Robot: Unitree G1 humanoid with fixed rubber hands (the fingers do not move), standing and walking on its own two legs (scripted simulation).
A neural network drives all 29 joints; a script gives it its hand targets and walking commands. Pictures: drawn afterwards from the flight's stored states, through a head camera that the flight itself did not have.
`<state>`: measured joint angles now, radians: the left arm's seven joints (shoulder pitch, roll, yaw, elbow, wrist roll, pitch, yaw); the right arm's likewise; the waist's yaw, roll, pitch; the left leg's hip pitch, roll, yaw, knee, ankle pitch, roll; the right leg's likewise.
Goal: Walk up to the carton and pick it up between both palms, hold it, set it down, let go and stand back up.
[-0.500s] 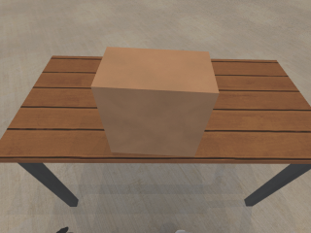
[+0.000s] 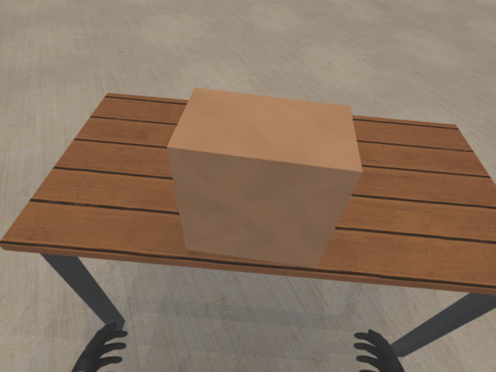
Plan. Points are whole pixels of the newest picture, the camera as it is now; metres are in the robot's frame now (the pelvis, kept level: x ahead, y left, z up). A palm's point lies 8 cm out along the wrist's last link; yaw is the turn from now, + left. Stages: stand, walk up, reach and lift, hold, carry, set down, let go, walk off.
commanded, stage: reach and lift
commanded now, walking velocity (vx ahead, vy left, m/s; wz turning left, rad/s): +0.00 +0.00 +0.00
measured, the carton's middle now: (260, 184) +0.44 -0.02 +0.05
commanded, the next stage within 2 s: none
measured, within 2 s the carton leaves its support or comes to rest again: neither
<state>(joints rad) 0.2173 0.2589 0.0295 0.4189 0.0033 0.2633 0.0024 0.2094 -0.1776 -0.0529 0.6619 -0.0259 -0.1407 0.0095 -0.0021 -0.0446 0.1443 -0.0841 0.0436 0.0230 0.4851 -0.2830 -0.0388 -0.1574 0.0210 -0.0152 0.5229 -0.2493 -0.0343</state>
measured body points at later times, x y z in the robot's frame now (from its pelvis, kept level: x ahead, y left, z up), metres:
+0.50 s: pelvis +0.01 +0.03 +0.01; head +0.00 +0.03 +0.46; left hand +0.20 +0.24 -0.05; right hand +0.17 -0.23 -0.05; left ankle -0.01 +0.15 -0.74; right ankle +0.03 -0.09 -0.74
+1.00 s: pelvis +0.02 +0.03 +0.01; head +0.01 +0.02 +0.46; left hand +0.25 +0.24 -0.01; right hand +0.23 -0.23 -0.01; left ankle -0.01 +0.15 -0.74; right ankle +0.03 -0.09 -0.74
